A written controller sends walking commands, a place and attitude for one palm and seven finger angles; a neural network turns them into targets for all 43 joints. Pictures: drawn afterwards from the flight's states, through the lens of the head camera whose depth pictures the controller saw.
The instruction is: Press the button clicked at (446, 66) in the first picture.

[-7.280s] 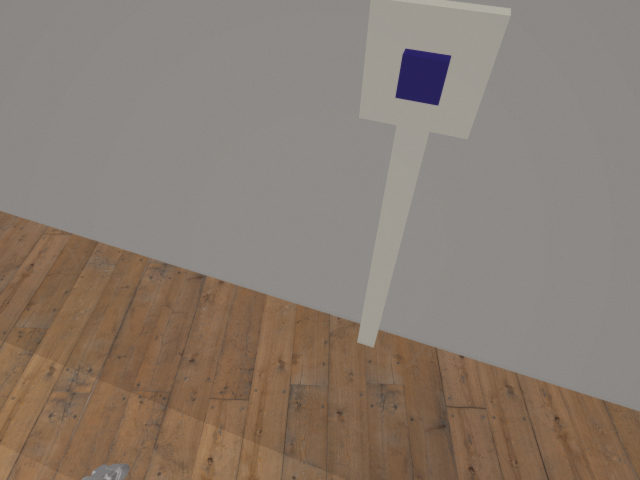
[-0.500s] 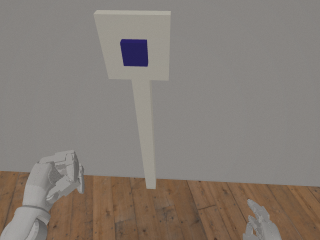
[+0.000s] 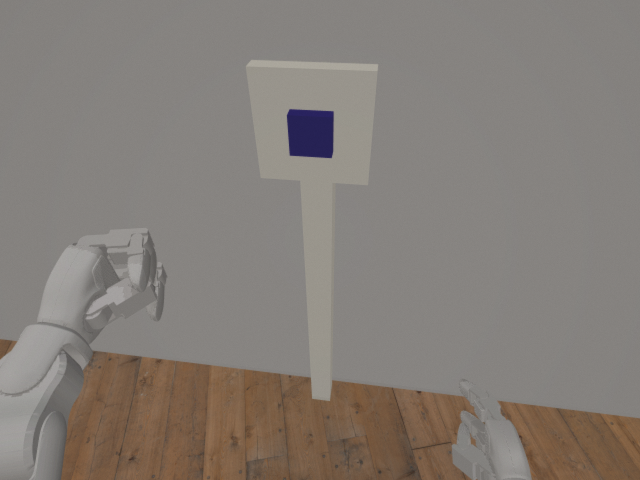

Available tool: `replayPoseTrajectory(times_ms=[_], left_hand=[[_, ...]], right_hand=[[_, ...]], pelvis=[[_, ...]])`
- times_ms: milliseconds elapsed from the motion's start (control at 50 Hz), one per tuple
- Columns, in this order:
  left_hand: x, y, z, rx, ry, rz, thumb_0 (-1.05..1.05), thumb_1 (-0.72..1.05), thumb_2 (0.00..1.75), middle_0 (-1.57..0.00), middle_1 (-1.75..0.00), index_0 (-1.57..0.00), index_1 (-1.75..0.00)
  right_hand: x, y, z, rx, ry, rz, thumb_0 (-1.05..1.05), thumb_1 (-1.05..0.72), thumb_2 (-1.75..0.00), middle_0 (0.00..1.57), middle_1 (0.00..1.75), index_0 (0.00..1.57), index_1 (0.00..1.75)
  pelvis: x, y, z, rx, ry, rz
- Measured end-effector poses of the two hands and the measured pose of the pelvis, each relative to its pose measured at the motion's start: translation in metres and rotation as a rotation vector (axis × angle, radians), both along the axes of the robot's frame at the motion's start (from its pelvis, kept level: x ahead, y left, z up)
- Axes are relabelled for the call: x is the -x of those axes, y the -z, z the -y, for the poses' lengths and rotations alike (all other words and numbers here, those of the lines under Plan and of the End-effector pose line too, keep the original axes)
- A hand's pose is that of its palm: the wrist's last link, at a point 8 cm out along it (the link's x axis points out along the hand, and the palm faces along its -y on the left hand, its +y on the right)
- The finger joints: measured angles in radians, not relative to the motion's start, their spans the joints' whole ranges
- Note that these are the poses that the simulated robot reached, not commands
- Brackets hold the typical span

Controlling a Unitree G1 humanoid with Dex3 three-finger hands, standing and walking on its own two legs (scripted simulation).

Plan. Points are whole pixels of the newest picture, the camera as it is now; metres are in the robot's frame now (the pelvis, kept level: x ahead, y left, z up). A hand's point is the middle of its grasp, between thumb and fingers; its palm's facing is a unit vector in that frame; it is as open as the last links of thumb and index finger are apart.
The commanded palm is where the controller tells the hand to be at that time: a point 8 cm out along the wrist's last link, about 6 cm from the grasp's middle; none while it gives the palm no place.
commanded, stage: raise the hand and make a fist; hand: left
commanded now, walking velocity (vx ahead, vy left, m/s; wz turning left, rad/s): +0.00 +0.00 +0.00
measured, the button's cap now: (311, 133) +0.56 +0.10 +0.20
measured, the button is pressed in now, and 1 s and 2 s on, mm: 0 0 0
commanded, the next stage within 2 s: aim a knuckle at the button in 0.46 s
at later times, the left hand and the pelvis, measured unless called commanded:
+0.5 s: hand (159, 287) +0.22 +0.19 +0.20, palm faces +0.04 -1.00 -0.09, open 3.1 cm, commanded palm +0.19 +0.24 +0.20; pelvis -0.01 -0.02 +0.00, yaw +0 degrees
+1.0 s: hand (234, 239) +0.31 +0.15 +0.19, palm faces -0.04 -1.00 -0.02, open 3.1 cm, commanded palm +0.29 +0.19 +0.19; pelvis +0.01 -0.01 +0.00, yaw -1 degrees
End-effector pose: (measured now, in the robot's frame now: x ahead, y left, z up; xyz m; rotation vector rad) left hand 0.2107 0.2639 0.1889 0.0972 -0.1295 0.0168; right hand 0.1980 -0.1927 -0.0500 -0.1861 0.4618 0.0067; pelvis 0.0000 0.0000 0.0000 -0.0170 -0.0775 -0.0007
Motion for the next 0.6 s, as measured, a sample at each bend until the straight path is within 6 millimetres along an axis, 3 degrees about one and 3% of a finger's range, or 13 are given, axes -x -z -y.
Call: replayPoseTrajectory(times_ms=[160,300,420,600], left_hand=[[0.003,-0.022,0.002,-0.003,0.002,0.019,0.01,0.9,0.9,-1.3,-1.5,-1.31,-1.5],[0.009,-0.01,0.014,0.014,-0.001,-0.034,0.01,0.9,0.9,-1.3,-1.5,-1.31,-1.5],[0.012,-0.013,0.019,0.005,-0.02,-0.002,0.01,0.9,0.9,-1.3,-1.5,-1.31,-1.5],[0.002,-0.01,0.02,0.016,-0.014,-0.022,0.01,0.9,0.9,-1.3,-1.5,-1.31,-1.5]], right_hand=[[0.01,0.0,0.017,0.005,0.029,-0.005,0.01,-0.9,-0.9,0.2,0.3,0.2,0.3],[0.013,-0.002,0.031,0.01,0.048,0.006,0.01,-0.9,-0.9,0.2,0.3,0.2,0.3],[0.013,-0.002,0.038,0.018,0.048,0.01,0.01,-0.9,-0.9,0.2,0.3,0.2,0.3],[0.008,0.001,0.041,0.011,0.052,0.004,0.01,-0.9,-0.9,0.2,0.3,0.2,0.3]], pelvis=[[0.008,-0.002,0.007,-0.004,0.001,0.021],[0.011,-0.001,0.014,-0.005,0.004,0.028],[0.011,-0.001,0.019,-0.004,0.001,0.036],[0.005,-0.001,0.023,-0.001,0.005,0.027]])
